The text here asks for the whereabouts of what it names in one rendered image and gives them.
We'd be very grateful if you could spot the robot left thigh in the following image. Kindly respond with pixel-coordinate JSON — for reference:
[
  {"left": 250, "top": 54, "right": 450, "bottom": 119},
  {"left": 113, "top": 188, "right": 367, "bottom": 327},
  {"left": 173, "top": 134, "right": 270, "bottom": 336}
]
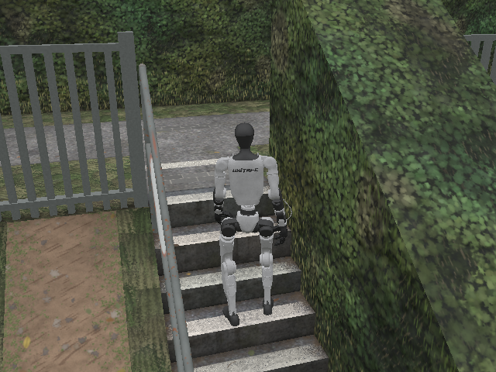
[{"left": 219, "top": 217, "right": 237, "bottom": 276}]

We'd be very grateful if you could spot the robot head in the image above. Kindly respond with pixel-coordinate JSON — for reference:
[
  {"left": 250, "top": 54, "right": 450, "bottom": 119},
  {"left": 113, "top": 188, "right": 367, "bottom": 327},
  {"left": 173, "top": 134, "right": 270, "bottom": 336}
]
[{"left": 232, "top": 123, "right": 259, "bottom": 160}]

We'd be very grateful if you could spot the right robot forearm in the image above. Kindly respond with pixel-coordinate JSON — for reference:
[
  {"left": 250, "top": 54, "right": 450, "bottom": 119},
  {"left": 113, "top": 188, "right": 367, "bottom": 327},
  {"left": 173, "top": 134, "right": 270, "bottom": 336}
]
[{"left": 272, "top": 188, "right": 287, "bottom": 226}]

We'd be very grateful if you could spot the left robot hand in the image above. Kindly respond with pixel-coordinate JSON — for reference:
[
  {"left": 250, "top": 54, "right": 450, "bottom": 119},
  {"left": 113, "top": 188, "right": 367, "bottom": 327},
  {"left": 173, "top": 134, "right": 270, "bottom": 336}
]
[{"left": 215, "top": 211, "right": 233, "bottom": 225}]

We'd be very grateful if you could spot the right robot hand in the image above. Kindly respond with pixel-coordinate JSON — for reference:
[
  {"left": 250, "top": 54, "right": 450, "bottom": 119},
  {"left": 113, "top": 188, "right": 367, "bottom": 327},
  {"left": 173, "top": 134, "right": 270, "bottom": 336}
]
[{"left": 273, "top": 224, "right": 288, "bottom": 246}]

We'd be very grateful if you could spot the left robot forearm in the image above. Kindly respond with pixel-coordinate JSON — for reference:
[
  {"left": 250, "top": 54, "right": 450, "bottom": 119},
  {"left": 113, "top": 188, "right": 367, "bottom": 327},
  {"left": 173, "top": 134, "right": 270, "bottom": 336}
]
[{"left": 213, "top": 189, "right": 224, "bottom": 215}]

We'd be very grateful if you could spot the right robot upper arm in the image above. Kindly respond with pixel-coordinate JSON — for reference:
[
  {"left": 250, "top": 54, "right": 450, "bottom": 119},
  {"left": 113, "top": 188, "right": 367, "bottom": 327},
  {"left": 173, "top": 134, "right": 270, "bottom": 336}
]
[{"left": 262, "top": 156, "right": 280, "bottom": 200}]

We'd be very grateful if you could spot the left robot upper arm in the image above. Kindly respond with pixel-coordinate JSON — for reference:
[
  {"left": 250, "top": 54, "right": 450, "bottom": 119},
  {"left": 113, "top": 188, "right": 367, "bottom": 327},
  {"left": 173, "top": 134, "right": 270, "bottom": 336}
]
[{"left": 215, "top": 157, "right": 229, "bottom": 198}]

